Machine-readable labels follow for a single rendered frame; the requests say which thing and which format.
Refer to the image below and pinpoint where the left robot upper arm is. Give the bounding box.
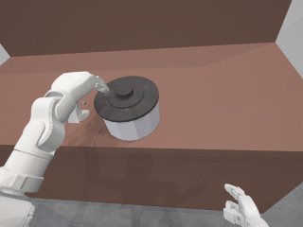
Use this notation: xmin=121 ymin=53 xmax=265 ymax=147
xmin=0 ymin=196 xmax=35 ymax=227

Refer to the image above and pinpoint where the knob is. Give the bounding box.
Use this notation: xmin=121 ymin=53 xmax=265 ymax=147
xmin=116 ymin=83 xmax=134 ymax=98

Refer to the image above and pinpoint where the pot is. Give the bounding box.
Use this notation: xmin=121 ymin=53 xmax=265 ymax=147
xmin=103 ymin=100 xmax=160 ymax=141

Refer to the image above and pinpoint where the right robot forearm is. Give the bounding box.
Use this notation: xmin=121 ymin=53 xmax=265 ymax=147
xmin=244 ymin=216 xmax=269 ymax=227

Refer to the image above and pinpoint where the left robot forearm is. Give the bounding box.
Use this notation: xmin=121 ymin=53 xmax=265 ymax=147
xmin=0 ymin=88 xmax=76 ymax=197

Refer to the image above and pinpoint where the robot right hand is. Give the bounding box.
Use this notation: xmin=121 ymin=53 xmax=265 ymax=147
xmin=223 ymin=183 xmax=261 ymax=227

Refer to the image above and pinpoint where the lid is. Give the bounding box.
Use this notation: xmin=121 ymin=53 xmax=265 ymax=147
xmin=94 ymin=76 xmax=159 ymax=123

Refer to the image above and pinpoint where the table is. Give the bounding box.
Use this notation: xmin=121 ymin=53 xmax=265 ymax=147
xmin=0 ymin=0 xmax=303 ymax=214

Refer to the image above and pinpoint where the robot left hand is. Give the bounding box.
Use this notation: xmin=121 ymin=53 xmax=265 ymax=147
xmin=51 ymin=71 xmax=109 ymax=124

